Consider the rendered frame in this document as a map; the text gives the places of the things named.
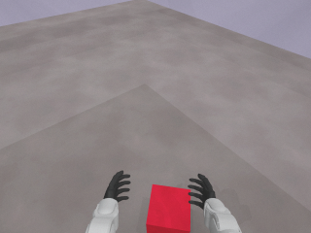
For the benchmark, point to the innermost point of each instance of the robot left hand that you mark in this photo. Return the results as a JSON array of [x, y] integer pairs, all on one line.
[[113, 190]]

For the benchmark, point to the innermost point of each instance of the left robot forearm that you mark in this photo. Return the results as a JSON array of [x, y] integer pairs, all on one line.
[[105, 218]]

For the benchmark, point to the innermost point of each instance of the robot right hand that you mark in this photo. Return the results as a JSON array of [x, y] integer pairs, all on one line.
[[206, 189]]

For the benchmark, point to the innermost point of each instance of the carton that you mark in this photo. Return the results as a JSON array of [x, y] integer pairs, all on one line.
[[169, 210]]

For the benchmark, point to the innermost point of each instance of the right robot forearm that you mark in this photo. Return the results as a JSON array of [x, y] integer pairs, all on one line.
[[218, 218]]

